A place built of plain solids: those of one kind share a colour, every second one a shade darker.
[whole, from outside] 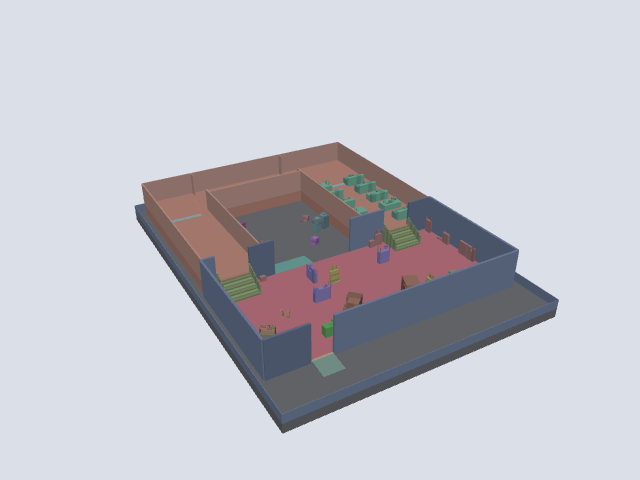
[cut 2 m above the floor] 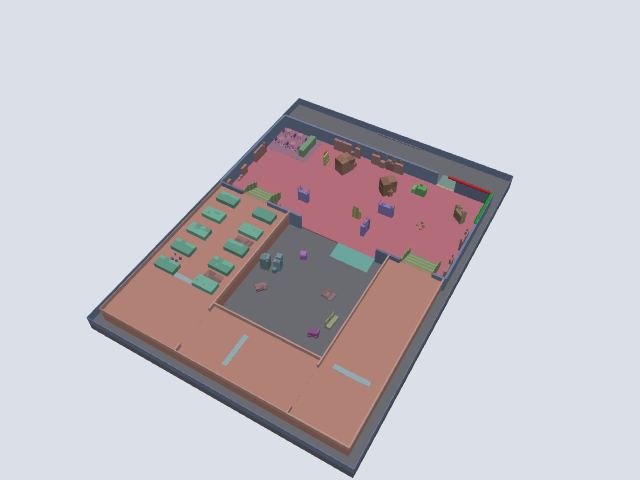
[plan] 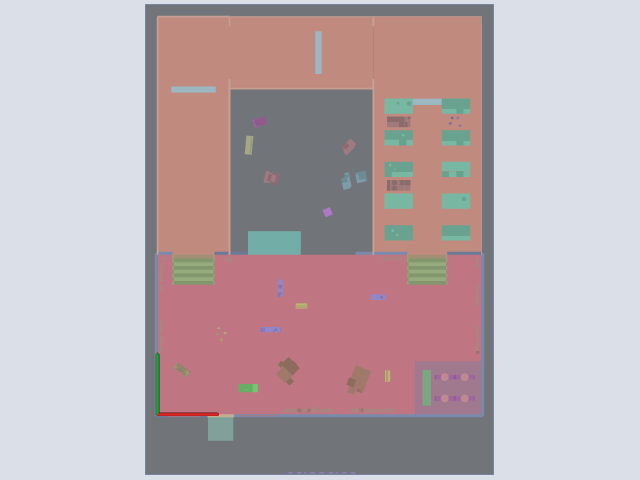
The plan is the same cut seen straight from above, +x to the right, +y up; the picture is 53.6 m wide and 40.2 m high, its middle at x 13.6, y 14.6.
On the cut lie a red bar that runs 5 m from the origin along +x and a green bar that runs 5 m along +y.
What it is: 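A garden centre; a shop hall, glasshouses of benches in aisles, a covered yard or a court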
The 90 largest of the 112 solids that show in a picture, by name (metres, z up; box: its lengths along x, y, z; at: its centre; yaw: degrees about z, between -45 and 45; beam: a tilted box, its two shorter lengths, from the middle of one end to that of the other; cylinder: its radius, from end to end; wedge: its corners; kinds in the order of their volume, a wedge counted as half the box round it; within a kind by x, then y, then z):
{
 "floor_glass_1": {"box": [6.02, 19.94, 1.51], "at": [3.01, 23.33, 0.7]},
 "floor_glass_2": {"box": [12.05, 6.02, 1.51], "at": [12.04, 30.29, 0.7]},
 "floor_glass_3": {"box": [9.04, 19.94, 1.51], "at": [22.59, 23.33, 0.7]},
 "floor_shop_1": {"box": [27.11, 13.36, 0.21], "at": [13.55, 6.68, 0.06]},
 "wall_1": {"box": [0.06, 39.44, 1.05], "at": [-1.03, 14.64, 0.47]},
 "wall_2": {"box": [0.25, 13.61, 4.21], "at": [-0.12, 6.68, 2.06]},
 "wall_3": {"box": [1.37, 0.25, 4.21], "at": [0.56, 13.48, 2.06]},
 "wall_4": {"box": [4.29, 0.25, 4.21], "at": [2.02, -0.12, 2.06]},
 "wall_5": {"box": [2.75, 0.25, 4.21], "at": [6.15, 13.48, 2.06]},
 "wall_6": {"box": [29.23, 0.06, 1.05], "at": [13.55, -5.05, 0.47]},
 "wall_7": {"box": [29.23, 0.06, 1.05], "at": [13.55, 34.33, 0.47]},
 "wall_8": {"box": [20.84, 0.25, 4.21], "at": [16.81, -0.12, 2.06]},
 "wall_9": {"box": [4.35, 0.25, 4.21], "at": [18.74, 13.48, 2.06]},
 "wall_10": {"box": [2.97, 0.25, 4.21], "at": [25.75, 13.48, 2.06]},
 "wall_11": {"box": [0.25, 13.61, 4.21], "at": [27.23, 6.68, 2.06]},
 "wall_12": {"box": [0.06, 39.44, 1.05], "at": [28.14, 14.64, 0.47]},
 "glazing_glass_1": {"box": [0.16, 19.94, 2.7], "at": [0.0, 23.33, 2.76]},
 "glazing_glass_2": {"box": [6.02, 0.15, 2.7], "at": [3.01, 33.3, 2.76]},
 "glazing_glass_3": {"box": [0.16, 14.72, 2.7], "at": [6.02, 20.72, 2.76]},
 "glazing_glass_4": {"box": [0.17, 0.8, 2.7], "at": [6.02, 27.68, 2.76]},
 "glazing_glass_5": {"box": [12.05, 0.16, 2.7], "at": [12.04, 27.28, 2.76]},
 "glazing_glass_6": {"box": [12.05, 0.1, 2.7], "at": [12.04, 33.3, 2.76]},
 "glazing_glass_7": {"box": [0.16, 14.72, 2.7], "at": [18.07, 20.72, 2.76]},
 "glazing_glass_8": {"box": [0.15, 0.8, 2.7], "at": [18.07, 32.9, 2.76]},
 "glazing_glass_9": {"box": [9.04, 0.06, 2.7], "at": [22.59, 33.3, 2.76]},
 "glazing_glass_10": {"box": [0.07, 19.94, 2.7], "at": [27.11, 23.33, 2.76]},
 "bench_1": {"box": [0.62, 0.42, 1.09], "at": [19.31, 20.08, 1.95]},
 "bench_2": {"box": [1.22, 0.47, 1.27], "at": [19.61, 22.76, 2.04]},
 "bench_3": {"box": [2.4, 1.28, 0.77], "at": [20.19, 15.2, 1.8]},
 "bench_4": {"box": [2.4, 1.28, 0.8], "at": [20.19, 17.85, 1.81]},
 "bench_5": {"box": [2.4, 0.85, 0.76], "at": [20.19, 20.72, 1.79]},
 "bench_6": {"box": [2.4, 0.8, 0.78], "at": [20.19, 23.4, 1.8]},
 "bench_7": {"box": [2.4, 1.28, 0.76], "at": [20.19, 25.81, 1.79]},
 "bench_8": {"box": [0.57, 0.45, 1.27], "at": [21.1, 22.75, 2.04]},
 "bench_9": {"box": [0.62, 0.5, 1.04], "at": [24.1, 20.12, 1.93]},
 "bench_10": {"box": [0.62, 0.38, 1.18], "at": [24.1, 22.71, 2.0]},
 "bench_11": {"box": [0.62, 0.4, 1.16], "at": [24.1, 25.38, 1.99]},
 "bench_12": {"box": [1.22, 0.38, 1.13], "at": [24.4, 14.75, 1.98]},
 "bench_13": {"box": [0.6, 0.47, 1.04], "at": [24.71, 20.11, 1.93]},
 "bench_14": {"box": [2.4, 0.9, 0.79], "at": [24.99, 15.39, 1.8]},
 "bench_15": {"box": [2.4, 1.28, 0.75], "at": [24.99, 17.85, 1.79]},
 "bench_16": {"box": [2.4, 0.78, 0.76], "at": [24.99, 20.76, 1.79]},
 "bench_17": {"box": [2.4, 0.9, 0.84], "at": [24.99, 23.35, 1.83]},
 "bench_18": {"box": [2.4, 0.88, 0.81], "at": [24.99, 26.01, 1.81]},
 "bench_19": {"box": [0.6, 1.02, 1.04], "at": [25.31, 20.38, 1.93]},
 "bench_20": {"box": [0.57, 0.5, 1.04], "at": [25.9, 20.12, 1.93]},
 "floor_plants_shop_1": {"box": [0.88, 1.1, 1.82], "at": [10.6, 3.32, 1.02], "yaw": 44.8},
 "floor_plants_shop_2": {"box": [0.88, 1.35, 1.82], "at": [11.14, 4.02, 1.02], "yaw": 44.8},
 "floor_plants_shop_3": {"box": [0.66, 0.67, 0.68], "at": [16.22, 2.67, 1.75], "yaw": -21.8},
 "floor_plants_shop_4": {"box": [1.4, 1.75, 2.15], "at": [16.92, 3.05, 1.19], "yaw": -21.8},
 "floor_plants_shop_5": {"box": [0.95, 0.9, 1.06], "at": [17.29, 3.37, 1.73], "yaw": -21.8},
 "shop_glass_1": {"box": [3.33, 0.32, 0.37], "at": [3.01, 11.32, 0.3]},
 "shop_glass_2": {"box": [3.33, 0.32, 0.54], "at": [3.01, 11.64, 0.38]},
 "shop_glass_3": {"box": [3.33, 0.32, 0.7], "at": [3.01, 11.95, 0.46]},
 "shop_glass_4": {"box": [3.33, 0.32, 0.86], "at": [3.01, 12.27, 0.54]},
 "shop_glass_5": {"box": [3.33, 0.32, 1.02], "at": [3.01, 12.59, 0.62]},
 "shop_glass_6": {"box": [3.33, 0.32, 1.18], "at": [3.01, 12.9, 0.71]},
 "shop_glass_7": {"box": [3.15, 0.32, 0.37], "at": [22.59, 11.32, 0.3]},
 "shop_glass_8": {"box": [3.15, 0.32, 0.54], "at": [22.59, 11.64, 0.38]},
 "shop_glass_9": {"box": [3.15, 0.32, 0.7], "at": [22.59, 11.95, 0.46]},
 "shop_glass_10": {"box": [3.15, 0.32, 0.86], "at": [22.59, 12.27, 0.54]},
 "shop_glass_11": {"box": [3.15, 0.32, 1.02], "at": [22.59, 12.59, 0.62]},
 "shop_glass_12": {"box": [3.15, 0.32, 1.18], "at": [22.59, 12.9, 0.71]},
 "floor_cafe_1": {"box": [5.55, 4.43, 0.22], "at": [24.32, 2.23, 0.06]},
 "line_shopwall_1": {"box": [0.31, 1.12, 1.25], "at": [0.31, 11.64, 0.74]},
 "line_shopwall_2": {"box": [1.1, 0.31, 1.41], "at": [11.07, 0.34, 0.82]},
 "line_shopwall_3": {"box": [1.02, 0.32, 1.16], "at": [12.25, 0.34, 0.7]},
 "line_shopwall_4": {"box": [1.12, 0.31, 1.41], "at": [14.07, 0.34, 0.82]},
 "line_shopwall_5": {"box": [0.68, 0.33, 1.43], "at": [16.54, 0.35, 0.83]},
 "line_shopwall_6": {"box": [1.16, 0.33, 1.55], "at": [18.07, 0.32, 0.89]},
 "line_shopwall_7": {"box": [1.04, 0.34, 1.55], "at": [19.26, 0.33, 0.89]},
 "line_shopwall_8": {"box": [0.88, 0.24, 1.41], "at": [20.02, 13.06, 0.82]},
 "line_shopwall_9": {"box": [0.29, 0.75, 1.5], "at": [26.77, 12.67, 0.87]},
 "line_shopwall_10": {"box": [0.31, 0.93, 1.25], "at": [26.8, 9.62, 0.74]},
 "line_shopwall_11": {"box": [0.26, 1.14, 1.55], "at": [26.81, 6.79, 0.89]},
 "floor_land_shop_glass_1": {"box": [3.53, 0.3, 1.51], "at": [3.01, 13.21, 0.7]},
 "floor_land_shop_glass_2": {"box": [3.35, 0.3, 1.51], "at": [22.59, 13.21, 0.7]},
 "pot_shelves_shop_1": {"box": [1.65, 0.44, 1.42], "at": [9.45, 7.09, 0.82]},
 "pot_shelves_shop_2": {"box": [0.42, 1.45, 1.23], "at": [10.27, 10.56, 0.73]},
 "pot_shelves_shop_3": {"box": [1.24, 0.47, 1.44], "at": [18.48, 9.81, 0.83]},
 "floor_plants_court_1": {"box": [0.72, 0.84, 1.51], "at": [15.81, 19.4, 0.71], "yaw": 13.1},
 "floor_plants_court_2": {"box": [0.88, 0.9, 1.54], "at": [17.06, 19.89, 0.72], "yaw": 13.1},
 "floor_plants_court_3": {"box": [0.67, 0.66, 0.63], "at": [17.14, 20.02, 1.39], "yaw": 13.1},
 "cafe_counter_1": {"box": [0.7, 3.0, 1.1], "at": [22.54, 2.23, 0.66]},
 "ramp_shop_court_1": {"wedge": [[7.57, 13.36, -0.05], [7.57, 13.36, 0.16], [7.57, 15.33, -0.05], [7.57, 15.33, 0.0], [11.99, 13.36, -0.05], [11.99, 13.36, 0.16], [11.99, 15.33, -0.05], [11.99, 15.33, 0.0]]},
 "tiered_trolley_shop_1": {"box": [1.3, 0.57, 1.23], "at": [2.07, 3.72, 0.73], "yaw": -35.8},
 "more_till_counter_till_1": {"box": [1.19, 0.7, 1.09], "at": [7.38, 2.2, 0.66]},
 "ramp_entrance_1": {"wedge": [[4.22, -2.22, -0.05], [4.22, -2.22, 0.0], [4.22, -0.25, -0.05], [4.22, -0.25, 0.16], [6.34, -2.22, -0.05], [6.34, -2.22, 0.0], [6.34, -0.25, -0.05], [6.34, -0.25, 0.16]]},
 "paving_samples_court_1": {"box": [0.58, 1.58, 0.45], "at": [7.65, 22.54, 0.17], "yaw": -5.1},
 "garden_trolley_court_1": {"box": [1.0, 0.57, 0.64], "at": [8.56, 24.5, 0.27], "yaw": 17.0}
}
